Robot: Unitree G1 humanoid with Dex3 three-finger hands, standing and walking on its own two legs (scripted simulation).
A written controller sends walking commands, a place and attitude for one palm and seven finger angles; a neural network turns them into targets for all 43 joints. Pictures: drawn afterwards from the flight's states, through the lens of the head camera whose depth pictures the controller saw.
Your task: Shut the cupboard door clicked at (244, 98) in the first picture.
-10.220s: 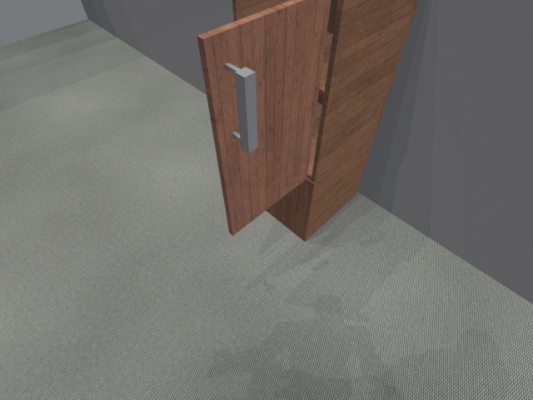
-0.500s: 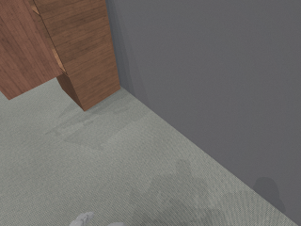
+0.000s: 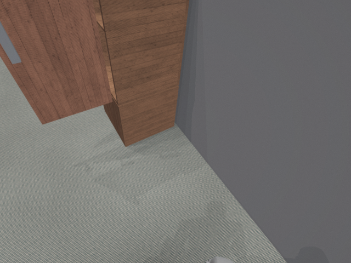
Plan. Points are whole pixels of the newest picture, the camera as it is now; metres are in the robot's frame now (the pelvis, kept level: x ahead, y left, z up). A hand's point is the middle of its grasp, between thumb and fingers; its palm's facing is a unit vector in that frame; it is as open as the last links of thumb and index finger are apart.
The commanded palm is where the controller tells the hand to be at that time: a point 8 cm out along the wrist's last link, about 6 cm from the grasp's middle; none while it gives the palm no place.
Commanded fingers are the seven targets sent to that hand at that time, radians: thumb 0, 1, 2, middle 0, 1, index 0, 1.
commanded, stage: walk to a spot facing it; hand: left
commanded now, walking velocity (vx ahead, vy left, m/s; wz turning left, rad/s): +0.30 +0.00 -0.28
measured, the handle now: (1, 32) +0.68 +0.62 +0.10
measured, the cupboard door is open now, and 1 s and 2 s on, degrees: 90 90 90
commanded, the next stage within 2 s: turn to face it in 0.12 s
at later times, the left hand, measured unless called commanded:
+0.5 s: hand (141, 197) +0.32 +0.12 -0.17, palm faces -0.05 -0.99 -0.16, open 7.4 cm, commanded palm none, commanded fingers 0.00 0.90 0.90 -0.20 -0.30 -0.20 -0.30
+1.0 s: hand (91, 220) +0.24 +0.25 -0.18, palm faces +0.33 -0.92 -0.22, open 7.4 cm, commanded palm none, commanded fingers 0.00 0.90 0.90 -0.20 -0.30 -0.20 -0.30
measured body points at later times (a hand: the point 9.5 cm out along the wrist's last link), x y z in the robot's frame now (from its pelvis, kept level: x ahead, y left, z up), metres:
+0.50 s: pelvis +0.19 -0.03 -0.01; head +0.23 -0.03 +0.44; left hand +0.32 +0.17 -0.15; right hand +0.08 -0.22 -0.16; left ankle +0.08 +0.07 -0.66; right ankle +0.25 -0.13 -0.74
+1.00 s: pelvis +0.23 +0.03 +0.00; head +0.26 +0.07 +0.45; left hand +0.22 +0.30 -0.16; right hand +0.40 -0.20 -0.12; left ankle +0.23 +0.10 -0.74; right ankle +0.25 -0.14 -0.65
